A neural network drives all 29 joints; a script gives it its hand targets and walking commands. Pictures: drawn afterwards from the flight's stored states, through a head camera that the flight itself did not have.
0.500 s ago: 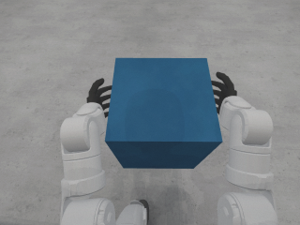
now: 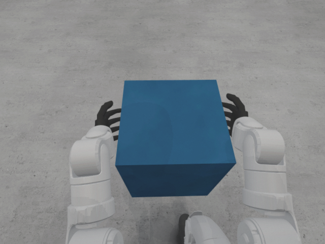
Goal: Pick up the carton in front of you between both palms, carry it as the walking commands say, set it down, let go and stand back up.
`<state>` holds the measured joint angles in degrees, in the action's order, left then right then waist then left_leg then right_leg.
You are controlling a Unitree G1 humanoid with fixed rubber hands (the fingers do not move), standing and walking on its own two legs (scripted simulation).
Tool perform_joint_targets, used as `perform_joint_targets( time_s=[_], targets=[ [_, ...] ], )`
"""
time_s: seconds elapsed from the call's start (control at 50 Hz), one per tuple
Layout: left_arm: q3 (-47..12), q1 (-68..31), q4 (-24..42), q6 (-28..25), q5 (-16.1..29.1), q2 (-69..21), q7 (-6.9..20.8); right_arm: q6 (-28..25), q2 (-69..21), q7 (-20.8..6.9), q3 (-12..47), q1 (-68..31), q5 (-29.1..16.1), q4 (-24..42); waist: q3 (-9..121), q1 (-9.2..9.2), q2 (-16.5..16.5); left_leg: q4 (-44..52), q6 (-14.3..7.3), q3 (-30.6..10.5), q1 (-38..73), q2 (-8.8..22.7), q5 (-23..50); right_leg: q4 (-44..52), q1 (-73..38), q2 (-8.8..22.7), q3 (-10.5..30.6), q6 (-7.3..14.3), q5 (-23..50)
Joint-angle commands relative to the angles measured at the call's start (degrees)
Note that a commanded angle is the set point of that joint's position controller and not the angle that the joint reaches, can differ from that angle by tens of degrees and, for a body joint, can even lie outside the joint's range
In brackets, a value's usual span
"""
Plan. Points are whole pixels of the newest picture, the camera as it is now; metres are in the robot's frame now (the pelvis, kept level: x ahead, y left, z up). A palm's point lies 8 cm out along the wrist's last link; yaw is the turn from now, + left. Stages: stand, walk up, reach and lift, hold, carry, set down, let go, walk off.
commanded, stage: carry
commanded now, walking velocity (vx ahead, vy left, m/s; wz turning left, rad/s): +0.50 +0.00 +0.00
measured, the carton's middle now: (170, 144) +0.36 -0.02 +0.01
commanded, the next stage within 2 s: none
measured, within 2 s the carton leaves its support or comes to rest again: neither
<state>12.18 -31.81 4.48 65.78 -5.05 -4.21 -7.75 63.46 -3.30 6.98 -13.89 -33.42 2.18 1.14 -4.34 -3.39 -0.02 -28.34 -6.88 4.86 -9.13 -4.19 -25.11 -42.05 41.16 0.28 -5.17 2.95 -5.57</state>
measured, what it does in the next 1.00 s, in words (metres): walks ahead: right foot, then left foot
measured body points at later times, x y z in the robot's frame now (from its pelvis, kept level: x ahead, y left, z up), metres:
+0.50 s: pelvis +0.34 +0.03 +0.01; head +0.35 +0.02 +0.46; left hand +0.67 +0.19 +0.11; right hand +0.68 -0.12 +0.11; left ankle +0.46 +0.13 -0.71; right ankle +0.20 -0.07 -0.73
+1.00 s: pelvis +0.60 +0.03 +0.00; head +0.58 +0.02 +0.45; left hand +0.88 +0.18 +0.10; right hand +0.88 -0.12 +0.09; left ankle +0.48 +0.13 -0.72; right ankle +0.68 -0.06 -0.73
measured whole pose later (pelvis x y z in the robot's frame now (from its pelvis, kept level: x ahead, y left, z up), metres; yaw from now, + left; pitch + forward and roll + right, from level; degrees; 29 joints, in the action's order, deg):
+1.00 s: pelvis +0.60 +0.03 +0.00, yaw +1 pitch +3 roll -1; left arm 5.6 -9.8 17.6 69.0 -6.5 -7.8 -5.3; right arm 69.0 -7.7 4.8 -8.0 -10.2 6.3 18.4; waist 6.9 0.0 2.9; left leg -33.3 1.6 7.5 -7.8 3.8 -25.5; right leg -26.9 22.7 0.9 -12.2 4.1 -7.5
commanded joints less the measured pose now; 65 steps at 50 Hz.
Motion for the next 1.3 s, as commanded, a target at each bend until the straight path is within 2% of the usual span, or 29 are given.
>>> perform_joint_targets(
  time_s=[0.0, 0.02, 0.04, 0.06, 0.08, 0.1, 0.12, 0.14, 0.18, 0.26, 0.4, 0.48, 0.5, 0.52, 0.54, 0.56, 0.62, 0.66, 0.72, 0.8, 0.88, 0.9, 0.92, 0.94, 0.98, 1.04, 1.12, 1.22, 1.28],
  targets=[
    [-43.06, -40.81, 5.86, -2.58, 21.71, -55.24, 10.86, 0.34, -58.83, -14.99, 45.73, -39.48, -26.72, 7.14, 32.42, 0.35, 8.11, -7.62, 0.43, -3.9, 17.6, 11.17, 71.64, 12.68, -17.39, -6.07, -6.66, 2.0, 7.84],
    [-42.95, -40.05, 5.88, -2.29, 21.76, -54.18, 11.08, 0.53, -57.74, -14.8, 45.93, -38.9, -26.61, 6.83, 35.19, 2.76, 8.46, -13.76, 1.93, -1.9, 14.66, 11.48, 70.01, 17.27, -27.88, -5.21, -5.76, 2.92, 11.83],
    [-42.59, -39.17, 5.9, -1.95, 21.83, -53.01, 11.4, 0.74, -56.71, -14.67, 46.22, -38.77, -26.18, 6.27, 36.8, 5.32, 5.95, -20.86, 2.97, -0.99, 6.7, 10.68, 60.16, 19.17, -40.17, -1.83, -3.13, 3.28, 13.89],
    [-41.85, -38.16, 5.34, -1.41, 22.02, -51.56, 11.93, 1.17, -55.68, -14.63, 46.0, -38.74, -25.38, 5.81, 40.72, 4.98, -3.83, -30.22, 3.87, -2.49, -7.14, 7.84, 24.52, 11.65, -55.88, 11.99, 12.38, 5.72, 30.33],
    [-40.27, -36.83, 2.39, -1.07, 21.4, -49.77, 12.22, 2.15, -55.95, -14.47, 44.71, -36.18, -24.79, 3.22, 46.28, 6.64, -15.07, -48.81, 7.53, -5.21, -25.59, -0.78, -7.19, 12.95, -70.18, 23.72, 34.6, 18.32, 24.63],
    [-40.13, -33.67, -0.15, -0.57, 22.3, -51.24, 12.7, 2.48, -54.82, -14.28, 43.94, -35.29, -24.04, 2.37, 46.67, 7.56, -11.72, -53.16, 5.95, -8.06, -30.26, 1.83, -6.15, 16.62, -69.83, 22.3, 37.49, 18.28, 12.86],
    [-41.03, -35.91, 1.18, -0.54, 23.38, -53.14, 13.24, 2.48, -55.83, -14.21, 43.68, -36.89, -23.65, 2.84, 41.57, 7.63, -9.53, -51.84, 5.09, -7.96, -33.7, 3.48, -2.98, 18.35, -65.65, 19.2, 32.2, 15.45, 12.96],
    [-42.27, -39.57, 2.28, -0.4, 24.97, -55.17, 13.76, 2.32, -56.61, -14.03, 43.12, -38.47, -23.16, 3.25, 37.62, 6.7, -4.03, -47.66, 5.12, -7.32, -34.08, 4.69, 0.09, 19.6, -61.24, 18.08, 27.3, 12.94, 16.63],
    [-44.1, -46.0, 4.86, -0.43, 28.15, -58.15, 14.49, 2.2, -57.3, -13.44, 42.22, -39.98, -22.33, 3.86, 34.44, 5.75, -0.39, -39.31, 5.79, -6.35, -30.24, 6.21, 3.36, 21.87, -53.52, 15.97, 21.69, 9.73, 15.35],
    [-43.75, -46.08, 6.21, 0.66, 30.27, -58.75, 15.12, 2.68, -57.28, -11.85, 40.93, -35.02, -19.77, 2.14, 32.72, 5.45, -4.18, -25.17, 6.98, -2.11, -28.44, 6.13, 3.73, 23.89, -51.13, 14.54, 14.93, 8.66, 20.51],
    [-40.06, -30.81, 2.06, 3.14, 25.1, -58.63, 17.17, 4.66, -59.55, -12.22, 42.26, -26.33, -16.85, 3.67, 26.23, 5.82, -9.07, -2.22, 7.54, 3.82, -23.96, 4.17, 20.6, 24.18, -51.51, 10.7, 3.95, 4.33, 31.62],
    [-40.54, -22.79, 3.56, 3.25, 22.17, -58.68, 17.46, 5.35, -61.37, -14.38, 44.27, -20.73, -18.0, 5.54, 27.01, 4.08, -8.98, 8.77, 6.26, 9.08, -4.02, 2.07, 26.26, 12.89, -44.66, 8.58, -2.64, 0.37, 33.87],
    [-41.1, -21.4, 4.53, 3.23, 21.75, -58.36, 17.49, 5.35, -61.4, -14.95, 44.55, -18.66, -18.16, 5.85, 29.86, 3.27, -6.65, 6.78, 5.31, 6.58, 7.73, 4.79, 22.97, 6.06, -36.87, 7.83, -3.15, -1.17, 25.15],
    [-41.59, -20.64, 5.83, 3.26, 21.53, -57.7, 17.61, 5.45, -60.97, -15.43, 44.41, -16.16, -18.0, 6.46, 34.15, 2.41, 1.78, 6.09, 3.16, -9.6, 17.82, 17.19, 19.76, -7.52, -27.24, 6.1, -3.46, -2.66, 4.71],
    [-42.86, -20.7, 7.31, 3.63, 22.12, -59.86, 17.79, 4.88, -60.1, -15.66, 44.5, -16.04, -17.15, 6.0, 35.41, 2.55, 16.53, 9.79, -5.89, -31.61, 29.48, 28.71, 16.32, -19.83, -7.77, -0.91, -0.43, -4.01, -19.13],
    [-43.79, -20.78, 8.45, 3.33, 22.3, -59.5, 17.92, 4.61, -61.45, -15.86, 45.15, -13.73, -17.71, 7.05, 32.28, 2.27, 14.3, 12.21, -7.63, -33.93, 27.14, 29.14, 15.55, -27.18, -0.72, 0.05, 4.21, -2.51, -23.13],
    [-45.58, -17.28, 12.36, 1.44, 22.61, -61.04, 17.78, 3.54, -62.91, -16.36, 48.23, -13.8, -19.41, 15.42, 27.99, 2.56, 2.51, 12.49, -3.7, -17.46, 16.9, 24.85, 35.21, -22.8, -2.46, 5.47, 5.38, -1.89, -16.12],
    [-46.5, -12.87, 15.77, 0.73, 21.77, -60.28, 17.03, 2.95, -63.94, -16.82, 48.82, -9.53, -20.6, 17.69, 28.3, 2.85, 4.69, 12.95, -1.5, -9.74, 14.46, 22.27, 41.48, -14.19, -7.29, 4.82, 2.88, -3.3, -14.93],
    [-47.56, -6.23, 18.58, 0.11, 21.08, -59.8, 16.2, 3.03, -61.22, -17.27, 48.96, -3.89, -21.0, 20.75, 28.54, 3.05, 7.3, 10.65, -0.9, -1.94, 13.44, 19.42, 51.57, -2.88, -11.12, 2.5, -0.61, -4.37, -12.09],
    [-48.38, -3.48, 21.52, 1.11, 21.3, -56.1, 15.85, 3.96, -57.05, -17.47, 48.29, 1.11, -20.1, 22.21, 26.75, 2.6, 10.51, 7.86, 1.45, 3.93, 11.75, 16.86, 57.85, 8.61, -16.57, 0.46, -4.19, -4.14, -0.03],
    [-47.9, -2.15, 21.13, 3.19, 21.67, -52.96, 16.75, 5.44, -53.62, -17.13, 47.54, 2.36, -18.23, 20.96, 23.9, 3.22, 5.64, -0.43, 5.64, 5.52, 3.91, 14.01, 42.55, 23.03, -31.64, 1.96, -5.8, -3.95, 16.84],
    [-47.28, -2.35, 20.66, 3.87, 21.57, -51.54, 17.04, 5.83, -52.52, -17.01, 47.15, 2.84, -17.6, 20.01, 24.81, 3.02, 3.18, -3.53, 7.64, 5.26, -1.15, 13.15, 33.2, 21.06, -38.66, 7.67, -0.56, -3.13, 29.6],
    [-46.53, -2.39, 18.69, 4.28, 20.99, -50.77, 17.28, 6.62, -51.83, -16.82, 47.32, 1.64, -17.79, 19.97, 27.81, 3.12, -2.83, -6.72, 9.35, 3.05, -7.79, 11.16, 18.16, 14.69, -47.76, 15.91, 7.15, 1.98, 50.99],
    [-45.68, -0.8, 15.99, 4.24, 20.7, -51.17, 17.4, 7.34, -51.54, -16.75, 47.69, 1.12, -17.9, 19.87, 30.15, 3.66, -7.95, -7.35, 9.91, 1.06, -11.67, 9.86, 6.03, 14.22, -52.33, 19.15, 11.18, 6.54, 53.76],
    [-45.1, -0.45, 13.64, 3.88, 20.36, -53.16, 17.46, 7.52, -52.69, -17.05, 48.53, -0.79, -18.55, 18.7, 29.31, 3.4, -9.5, -1.17, 9.61, 0.65, -9.73, 8.88, -1.13, 18.1, -48.82, 18.24, 11.2, 6.49, 44.64],
    [-45.2, -2.1, 14.0, 3.12, 20.43, -55.78, 17.62, 6.52, -56.03, -17.48, 49.36, -3.06, -19.51, 18.07, 28.97, 3.63, -4.07, 7.49, 9.24, -0.08, 0.23, 10.99, 12.89, 15.97, -40.87, 12.5, 3.74, 1.27, 29.35],
    [-46.08, -4.78, 16.44, 2.78, 21.64, -56.23, 17.26, 6.02, -56.61, -17.28, 49.08, -3.31, -19.95, 19.1, 29.62, 3.47, 0.33, 0.53, 8.84, -0.31, 2.83, 13.17, 35.47, 10.73, -36.95, 9.81, 0.66, 1.03, 32.96],
    [-47.35, -3.89, 15.67, 2.51, 21.44, -55.45, 17.37, 5.34, -55.96, -16.86, 48.48, 0.08, -18.17, 17.18, 30.0, 3.35, 0.4, -0.9, 9.04, 0.01, 0.38, 12.04, 35.59, 8.86, -38.5, 9.94, 0.33, 1.72, 38.15],
    [-47.86, -3.35, 13.62, 1.44, 20.69, -55.49, 17.74, 4.22, -56.14, -17.11, 48.67, 0.64, -17.24, 15.21, 28.47, 3.4, 0.76, 0.07, 8.7, -0.41, 1.04, 12.31, 37.44, 8.38, -36.35, 9.46, -0.37, 1.32, 34.64]
  ],
)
